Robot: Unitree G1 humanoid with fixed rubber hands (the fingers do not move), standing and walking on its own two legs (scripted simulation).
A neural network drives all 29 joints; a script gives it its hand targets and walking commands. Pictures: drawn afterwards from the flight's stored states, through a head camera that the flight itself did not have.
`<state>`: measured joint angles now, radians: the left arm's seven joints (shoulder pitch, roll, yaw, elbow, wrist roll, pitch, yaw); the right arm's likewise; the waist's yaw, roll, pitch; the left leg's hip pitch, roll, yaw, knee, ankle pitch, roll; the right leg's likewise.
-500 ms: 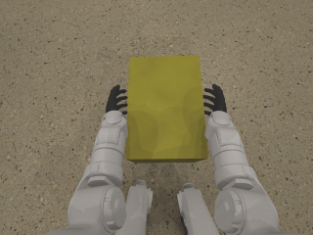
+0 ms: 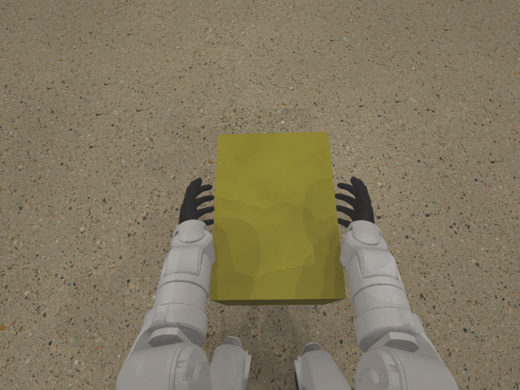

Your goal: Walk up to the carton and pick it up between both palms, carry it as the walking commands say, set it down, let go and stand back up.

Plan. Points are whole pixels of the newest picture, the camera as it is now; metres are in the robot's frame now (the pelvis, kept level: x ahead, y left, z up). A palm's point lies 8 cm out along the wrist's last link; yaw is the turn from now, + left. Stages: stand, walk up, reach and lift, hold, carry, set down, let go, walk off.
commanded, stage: reach and lift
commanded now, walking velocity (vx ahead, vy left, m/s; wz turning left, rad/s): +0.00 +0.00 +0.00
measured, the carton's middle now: (274, 224) +0.42 +0.01 -0.12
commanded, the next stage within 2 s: none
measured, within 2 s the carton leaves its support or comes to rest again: neither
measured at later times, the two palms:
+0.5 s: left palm (180, 220) +0.36 +0.15 +0.03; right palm (379, 220) +0.36 -0.13 +0.04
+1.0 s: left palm (167, 209) +0.34 +0.14 +0.10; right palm (410, 210) +0.34 -0.14 +0.11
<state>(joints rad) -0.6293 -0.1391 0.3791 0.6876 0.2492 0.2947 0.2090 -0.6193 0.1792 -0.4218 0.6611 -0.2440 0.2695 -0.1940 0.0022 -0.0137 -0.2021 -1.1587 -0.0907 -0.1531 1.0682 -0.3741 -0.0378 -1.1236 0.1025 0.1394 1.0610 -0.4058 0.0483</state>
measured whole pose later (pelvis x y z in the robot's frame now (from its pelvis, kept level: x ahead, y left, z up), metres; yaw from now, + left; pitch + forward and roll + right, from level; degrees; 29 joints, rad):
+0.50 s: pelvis +0.02 +0.00 +0.06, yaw +0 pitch +17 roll +0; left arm -0.46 -0.19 0.37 0.57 0.27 0.35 0.18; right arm -0.47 0.22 -0.41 0.56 -0.30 0.33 -0.09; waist -0.01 -0.01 -0.15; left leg -0.76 -0.08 -0.15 0.73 -0.27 -0.02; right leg -0.73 0.07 0.16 0.73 -0.30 0.04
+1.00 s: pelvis +0.03 +0.00 +0.09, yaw +0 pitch +2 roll +0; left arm -0.36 -0.18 0.31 0.49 0.29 0.54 0.09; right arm -0.36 0.18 -0.32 0.49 -0.28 0.52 -0.06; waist -0.01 -0.01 -0.09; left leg -0.31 -0.06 -0.15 0.49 -0.21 -0.01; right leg -0.29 0.04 0.16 0.50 -0.24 0.02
